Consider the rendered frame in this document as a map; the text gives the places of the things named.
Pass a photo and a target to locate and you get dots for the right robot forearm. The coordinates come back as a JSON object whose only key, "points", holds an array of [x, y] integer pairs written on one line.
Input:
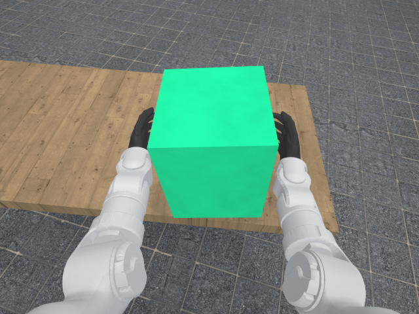
{"points": [[300, 218]]}

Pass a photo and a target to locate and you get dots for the table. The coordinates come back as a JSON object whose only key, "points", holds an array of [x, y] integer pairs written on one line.
{"points": [[63, 130]]}

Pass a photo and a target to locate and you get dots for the carton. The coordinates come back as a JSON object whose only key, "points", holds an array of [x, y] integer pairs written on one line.
{"points": [[213, 141]]}

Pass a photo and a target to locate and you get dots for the right robot hand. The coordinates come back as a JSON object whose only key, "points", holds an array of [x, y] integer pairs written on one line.
{"points": [[289, 141]]}

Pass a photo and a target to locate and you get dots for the left robot upper arm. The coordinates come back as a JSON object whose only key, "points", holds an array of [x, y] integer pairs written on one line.
{"points": [[101, 278]]}

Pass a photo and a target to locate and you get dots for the right robot upper arm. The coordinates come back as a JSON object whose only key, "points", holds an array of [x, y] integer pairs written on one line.
{"points": [[317, 283]]}

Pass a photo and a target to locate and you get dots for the left robot forearm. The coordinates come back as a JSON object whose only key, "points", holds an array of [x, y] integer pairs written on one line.
{"points": [[125, 204]]}

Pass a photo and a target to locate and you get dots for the left robot hand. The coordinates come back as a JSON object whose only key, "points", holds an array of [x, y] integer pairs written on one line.
{"points": [[140, 134]]}

